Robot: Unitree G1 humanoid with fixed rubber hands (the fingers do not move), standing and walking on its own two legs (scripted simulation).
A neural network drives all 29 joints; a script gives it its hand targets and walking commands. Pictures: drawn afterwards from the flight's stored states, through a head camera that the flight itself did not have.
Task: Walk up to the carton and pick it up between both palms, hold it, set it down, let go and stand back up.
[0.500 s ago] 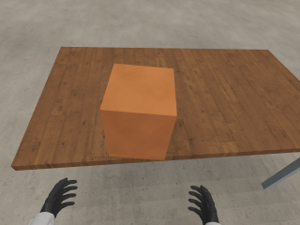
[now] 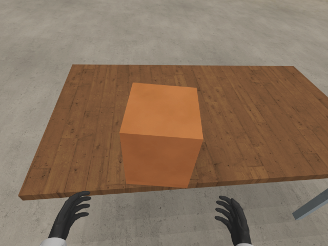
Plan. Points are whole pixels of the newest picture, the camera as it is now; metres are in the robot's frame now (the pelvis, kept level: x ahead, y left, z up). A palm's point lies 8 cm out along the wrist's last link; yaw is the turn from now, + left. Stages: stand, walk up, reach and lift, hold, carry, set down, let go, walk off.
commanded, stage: reach and lift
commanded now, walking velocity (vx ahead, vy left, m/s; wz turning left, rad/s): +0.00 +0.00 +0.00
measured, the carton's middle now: (160, 136) +0.43 +0.00 -0.01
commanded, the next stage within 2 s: none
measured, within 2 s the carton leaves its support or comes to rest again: neither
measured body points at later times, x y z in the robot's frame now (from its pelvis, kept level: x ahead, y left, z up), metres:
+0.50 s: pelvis -0.02 +0.01 +0.00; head -0.05 +0.02 +0.45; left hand +0.23 +0.22 -0.01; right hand +0.23 -0.19 -0.01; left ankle -0.02 +0.09 -0.74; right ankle -0.04 -0.07 -0.74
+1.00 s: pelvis -0.02 -0.01 +0.00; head -0.04 +0.01 +0.45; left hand +0.32 +0.20 +0.05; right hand +0.30 -0.20 +0.06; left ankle -0.02 +0.09 -0.74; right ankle -0.04 -0.07 -0.74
